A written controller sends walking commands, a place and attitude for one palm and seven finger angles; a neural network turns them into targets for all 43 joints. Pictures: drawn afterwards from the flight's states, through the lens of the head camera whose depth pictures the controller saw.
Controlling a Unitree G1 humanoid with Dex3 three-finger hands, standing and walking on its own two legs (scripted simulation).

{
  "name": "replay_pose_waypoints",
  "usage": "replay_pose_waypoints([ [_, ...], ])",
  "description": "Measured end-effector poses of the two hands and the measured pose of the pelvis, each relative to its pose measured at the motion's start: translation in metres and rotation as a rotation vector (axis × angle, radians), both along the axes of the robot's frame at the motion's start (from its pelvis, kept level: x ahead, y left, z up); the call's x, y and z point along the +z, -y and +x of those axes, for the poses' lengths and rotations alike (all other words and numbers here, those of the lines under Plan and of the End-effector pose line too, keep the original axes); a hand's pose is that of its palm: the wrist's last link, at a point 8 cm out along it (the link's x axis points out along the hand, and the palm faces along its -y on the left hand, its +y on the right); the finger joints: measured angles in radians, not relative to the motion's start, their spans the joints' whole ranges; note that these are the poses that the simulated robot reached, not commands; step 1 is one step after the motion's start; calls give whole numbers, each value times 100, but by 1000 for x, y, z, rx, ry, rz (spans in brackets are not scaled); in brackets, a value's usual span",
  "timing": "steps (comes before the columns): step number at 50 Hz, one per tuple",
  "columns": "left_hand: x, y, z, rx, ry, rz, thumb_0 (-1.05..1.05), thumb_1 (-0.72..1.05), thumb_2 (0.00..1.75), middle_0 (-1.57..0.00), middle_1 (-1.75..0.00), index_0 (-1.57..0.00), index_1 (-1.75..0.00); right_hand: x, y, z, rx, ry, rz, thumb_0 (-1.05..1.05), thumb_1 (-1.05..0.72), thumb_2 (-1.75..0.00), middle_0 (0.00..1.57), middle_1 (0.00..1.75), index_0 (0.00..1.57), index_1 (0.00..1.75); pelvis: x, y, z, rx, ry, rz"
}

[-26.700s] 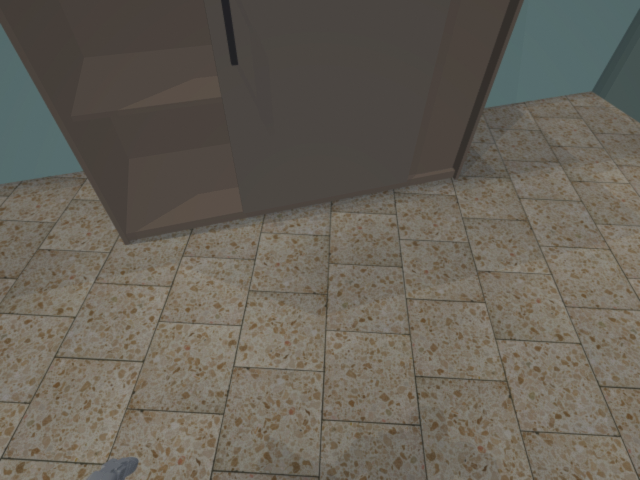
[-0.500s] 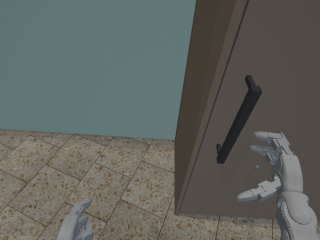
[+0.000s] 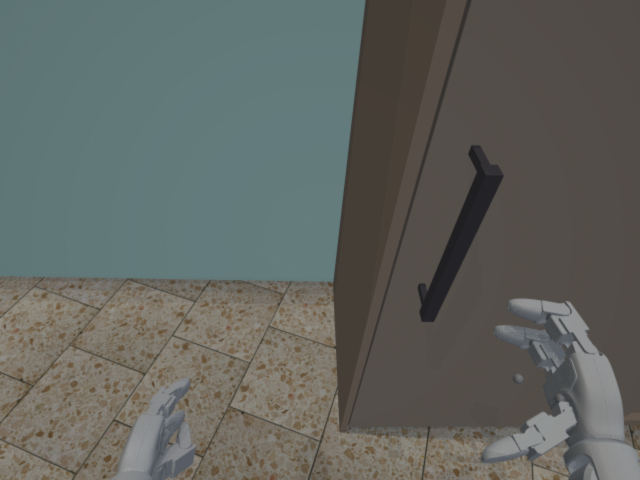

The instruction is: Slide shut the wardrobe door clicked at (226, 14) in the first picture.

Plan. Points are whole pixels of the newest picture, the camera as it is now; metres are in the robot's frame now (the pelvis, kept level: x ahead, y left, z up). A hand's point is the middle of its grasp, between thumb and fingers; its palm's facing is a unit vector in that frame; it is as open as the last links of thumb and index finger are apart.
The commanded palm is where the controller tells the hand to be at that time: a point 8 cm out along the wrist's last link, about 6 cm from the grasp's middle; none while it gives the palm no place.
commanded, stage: draw the hand back to the body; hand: right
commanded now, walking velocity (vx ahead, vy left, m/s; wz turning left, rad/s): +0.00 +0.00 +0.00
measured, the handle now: (448, 246) +0.39 -0.16 +0.11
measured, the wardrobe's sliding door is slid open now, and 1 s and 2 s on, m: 0.00 0.00 0.00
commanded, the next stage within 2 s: step back with the hand held close in 1.52 s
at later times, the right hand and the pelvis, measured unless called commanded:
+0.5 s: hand (568, 372) +0.21 -0.23 +0.13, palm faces +0.15 +0.97 -0.17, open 14.4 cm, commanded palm +0.17 -0.27 +0.15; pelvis +0.00 +0.00 +0.01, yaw +0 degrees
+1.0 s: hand (623, 349) +0.21 -0.26 +0.17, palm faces +0.40 +0.84 -0.37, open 10.1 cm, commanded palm +0.16 -0.30 +0.19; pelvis +0.02 -0.01 +0.02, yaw +1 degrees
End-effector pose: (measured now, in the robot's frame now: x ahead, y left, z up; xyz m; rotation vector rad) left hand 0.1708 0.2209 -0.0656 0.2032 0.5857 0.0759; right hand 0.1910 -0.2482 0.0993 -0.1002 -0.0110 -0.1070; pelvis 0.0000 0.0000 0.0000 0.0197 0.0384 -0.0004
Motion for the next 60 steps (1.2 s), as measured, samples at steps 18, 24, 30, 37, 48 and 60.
replay_pose_waypoints([
  [18,15,-7,1,22,97,-4,2,90,89,-20,-30,-20,-30,29,18,-3,25,26,30,-1,55,-20,25,115,25,115,6,-1,7,7,21,-1],
  [24,19,-4,7,2,113,8,2,90,89,-20,-30,-20,-30,38,26,-12,-6,35,-23,-1,50,-22,25,112,25,113,7,1,5,1,39,3],
  [30,20,4,12,-11,70,11,2,90,89,-20,-30,-20,-30,53,34,-19,-187,62,-203,-1,36,-29,24,103,25,104,12,3,4,10,66,1],
  [37,14,15,11,-14,1,-5,2,90,89,-20,-30,-20,-30,61,38,-24,-244,77,-263,-1,13,-41,24,90,24,91,17,9,9,14,89,-4],
  [48,9,21,13,-7,-50,-21,2,90,89,-20,-30,-21,-30,82,50,-18,-275,128,-320,0,-26,-59,23,67,23,68,20,13,17,22,103,-7],
  [60,13,13,19,10,-56,-3,2,90,89,-20,-30,-20,-30,96,61,-21,-313,166,-357,1,-69,-80,21,42,22,43,22,14,21,26,105,-4],
])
